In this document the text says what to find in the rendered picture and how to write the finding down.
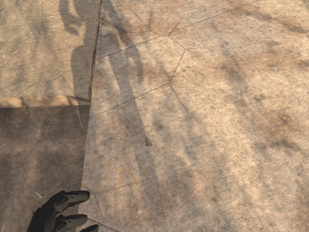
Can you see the left robot hand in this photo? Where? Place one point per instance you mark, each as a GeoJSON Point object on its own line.
{"type": "Point", "coordinates": [45, 220]}

